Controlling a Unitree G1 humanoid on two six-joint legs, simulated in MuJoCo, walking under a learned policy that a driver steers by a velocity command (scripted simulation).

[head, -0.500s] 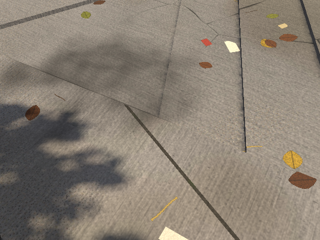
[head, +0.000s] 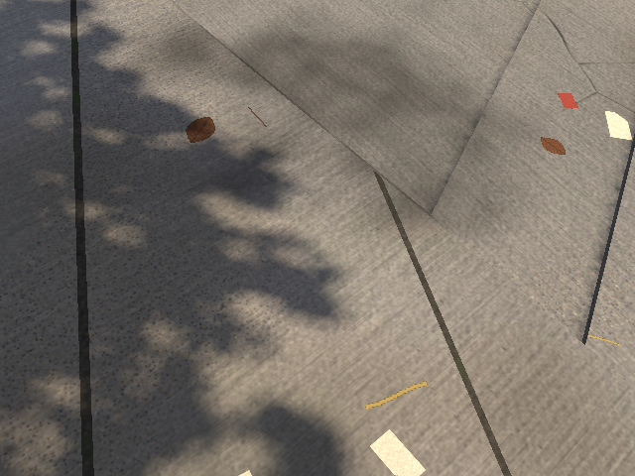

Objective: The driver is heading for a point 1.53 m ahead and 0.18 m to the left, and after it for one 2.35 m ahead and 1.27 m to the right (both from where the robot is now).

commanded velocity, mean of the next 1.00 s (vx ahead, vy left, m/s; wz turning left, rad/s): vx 0.10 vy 0.00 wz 0.29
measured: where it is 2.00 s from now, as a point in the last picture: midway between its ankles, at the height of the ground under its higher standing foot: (255, 396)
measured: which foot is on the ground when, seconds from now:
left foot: down 0.00-0.30, up 0.32-0.62, down 0.64-1.00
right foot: up 0.00-0.28, down 0.30-0.66, up 0.68-0.98, down 1.00-1.00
